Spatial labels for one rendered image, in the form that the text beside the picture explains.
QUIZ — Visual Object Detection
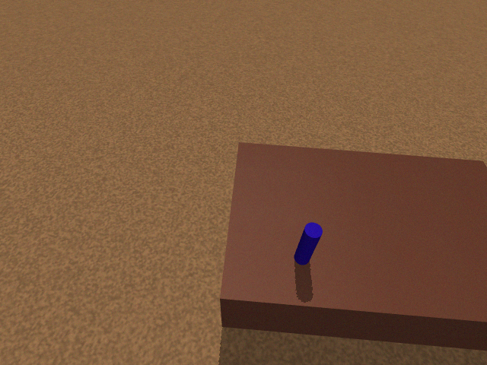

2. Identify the can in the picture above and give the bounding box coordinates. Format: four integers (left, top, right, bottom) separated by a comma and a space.
294, 223, 323, 265

